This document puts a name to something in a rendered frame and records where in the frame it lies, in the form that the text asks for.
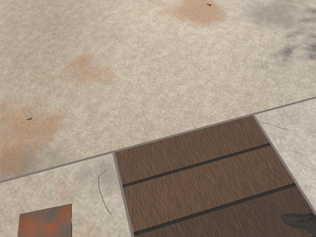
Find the robot right hand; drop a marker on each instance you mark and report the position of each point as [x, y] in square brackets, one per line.
[301, 221]

